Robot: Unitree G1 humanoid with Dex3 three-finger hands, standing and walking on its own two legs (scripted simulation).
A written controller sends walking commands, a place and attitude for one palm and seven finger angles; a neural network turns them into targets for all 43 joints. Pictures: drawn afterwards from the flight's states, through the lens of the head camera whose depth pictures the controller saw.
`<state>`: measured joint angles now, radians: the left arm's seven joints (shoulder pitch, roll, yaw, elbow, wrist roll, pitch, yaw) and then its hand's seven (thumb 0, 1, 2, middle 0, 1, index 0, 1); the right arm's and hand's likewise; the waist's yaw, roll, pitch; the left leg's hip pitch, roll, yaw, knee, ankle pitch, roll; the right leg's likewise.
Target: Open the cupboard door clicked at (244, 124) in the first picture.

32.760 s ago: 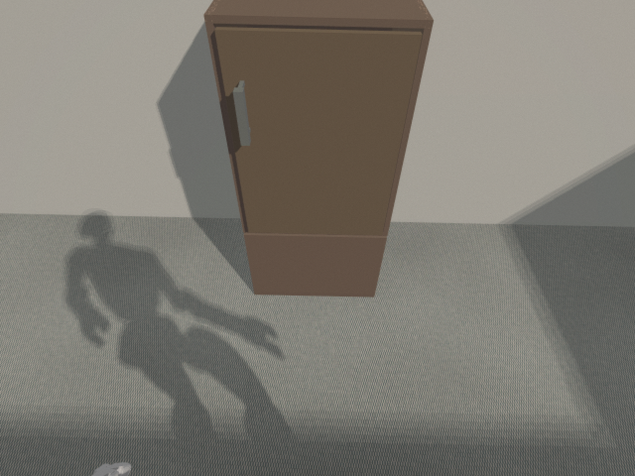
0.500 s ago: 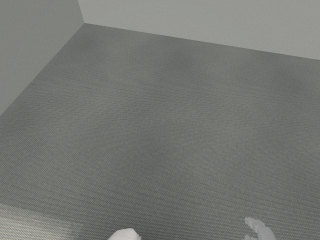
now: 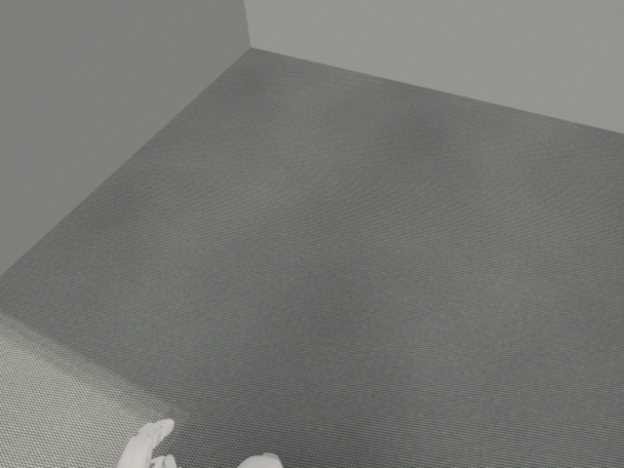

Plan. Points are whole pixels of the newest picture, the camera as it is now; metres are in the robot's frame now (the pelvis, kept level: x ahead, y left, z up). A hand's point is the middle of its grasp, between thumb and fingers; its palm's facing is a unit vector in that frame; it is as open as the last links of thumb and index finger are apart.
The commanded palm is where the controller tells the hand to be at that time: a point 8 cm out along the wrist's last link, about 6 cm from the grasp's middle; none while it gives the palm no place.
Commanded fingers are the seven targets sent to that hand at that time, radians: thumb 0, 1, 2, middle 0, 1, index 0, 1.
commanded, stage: turn to face it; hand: left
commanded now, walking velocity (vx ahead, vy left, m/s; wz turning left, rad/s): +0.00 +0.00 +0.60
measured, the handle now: out of the picture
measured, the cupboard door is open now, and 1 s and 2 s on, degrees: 37 37 37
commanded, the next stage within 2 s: none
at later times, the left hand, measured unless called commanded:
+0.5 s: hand out of the picture -0.03 +0.25 -0.18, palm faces +0.35 -0.90 -0.26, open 7.4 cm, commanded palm none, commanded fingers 0.00 0.90 0.90 -0.20 -0.30 -0.20 -0.30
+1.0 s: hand out of the picture -0.02 +0.17 -0.14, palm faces +0.58 -0.77 -0.26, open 7.4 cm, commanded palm none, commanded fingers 0.00 0.90 0.90 -0.20 -0.30 -0.20 -0.30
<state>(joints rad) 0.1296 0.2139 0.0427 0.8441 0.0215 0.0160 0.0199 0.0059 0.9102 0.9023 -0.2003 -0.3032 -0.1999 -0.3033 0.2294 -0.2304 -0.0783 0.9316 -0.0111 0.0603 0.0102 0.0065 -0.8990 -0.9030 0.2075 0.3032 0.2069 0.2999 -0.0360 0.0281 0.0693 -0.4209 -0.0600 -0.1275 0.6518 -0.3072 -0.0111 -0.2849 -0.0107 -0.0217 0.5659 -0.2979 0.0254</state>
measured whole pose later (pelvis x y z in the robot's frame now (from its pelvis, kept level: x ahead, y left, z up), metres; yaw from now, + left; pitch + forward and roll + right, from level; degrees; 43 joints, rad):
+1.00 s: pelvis +0.03 -0.03 +0.01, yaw +38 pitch +0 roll +2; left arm 0.21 0.17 0.02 0.88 0.02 0.01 0.03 0.01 0.91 0.90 -0.20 -0.30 -0.20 -0.30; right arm 0.19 -0.25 -0.09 0.95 -0.01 0.08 0.03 0.01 -0.90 -0.90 0.20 0.30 0.20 0.30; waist -0.03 0.01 0.10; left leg -0.52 -0.01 0.00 1.13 -0.39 -0.06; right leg -0.20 -0.09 -0.15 0.49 -0.29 -0.02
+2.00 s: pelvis +0.04 -0.01 +0.00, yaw +74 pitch +0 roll +2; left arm 0.24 0.21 0.04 0.89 0.03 0.01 0.02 0.01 0.91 0.90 -0.20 -0.30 -0.20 -0.30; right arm 0.13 -0.24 -0.07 0.94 -0.01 0.07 0.03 0.01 -0.91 -0.90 0.20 0.30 0.20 0.30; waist 0.01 -0.05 0.12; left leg -0.35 0.02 0.08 0.71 -0.40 -0.05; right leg -0.19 -0.17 -0.25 0.59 -0.37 0.03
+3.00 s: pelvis +0.03 +0.01 +0.01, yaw +101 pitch -1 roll +0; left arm 0.28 0.24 0.06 1.01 0.03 0.06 0.00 0.01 0.91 0.90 -0.20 -0.30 -0.20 -0.30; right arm 0.15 -0.18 -0.03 0.95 -0.03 0.00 0.00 0.00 -0.90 -0.90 0.20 0.30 0.20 0.30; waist 0.04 -0.06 0.07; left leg -0.24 -0.02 0.06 0.54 -0.29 0.05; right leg -0.41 -0.09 -0.07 1.05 -0.47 0.03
